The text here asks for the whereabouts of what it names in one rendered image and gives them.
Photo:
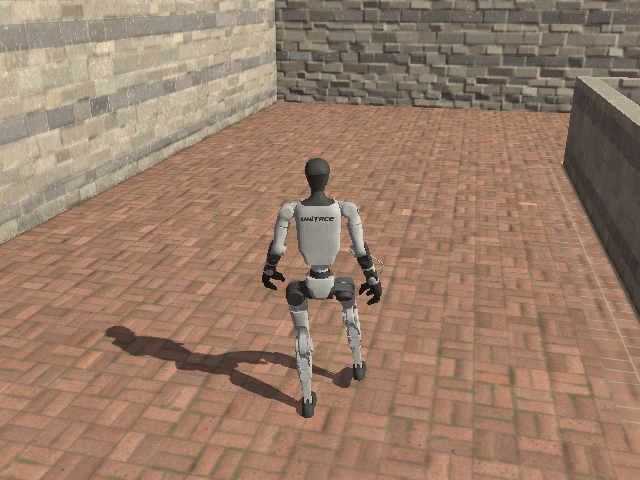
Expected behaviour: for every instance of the robot left upper arm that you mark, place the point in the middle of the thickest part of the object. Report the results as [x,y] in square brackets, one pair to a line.
[286,213]

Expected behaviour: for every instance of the robot left foot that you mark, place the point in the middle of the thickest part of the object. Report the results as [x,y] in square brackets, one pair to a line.
[308,409]

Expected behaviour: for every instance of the robot right hand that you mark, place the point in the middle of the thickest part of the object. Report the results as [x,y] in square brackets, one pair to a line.
[374,289]

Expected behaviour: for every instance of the right robot forearm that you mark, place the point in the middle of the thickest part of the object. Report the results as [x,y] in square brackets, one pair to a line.
[367,267]

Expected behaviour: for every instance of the robot right upper arm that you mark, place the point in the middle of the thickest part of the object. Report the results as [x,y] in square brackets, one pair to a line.
[350,211]

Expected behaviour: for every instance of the robot left hand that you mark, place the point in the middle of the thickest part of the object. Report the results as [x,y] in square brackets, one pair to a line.
[276,276]

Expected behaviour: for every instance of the left robot forearm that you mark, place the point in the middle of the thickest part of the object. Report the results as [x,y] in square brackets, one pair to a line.
[271,262]

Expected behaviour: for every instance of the robot torso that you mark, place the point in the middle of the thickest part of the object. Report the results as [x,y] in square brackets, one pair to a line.
[318,234]

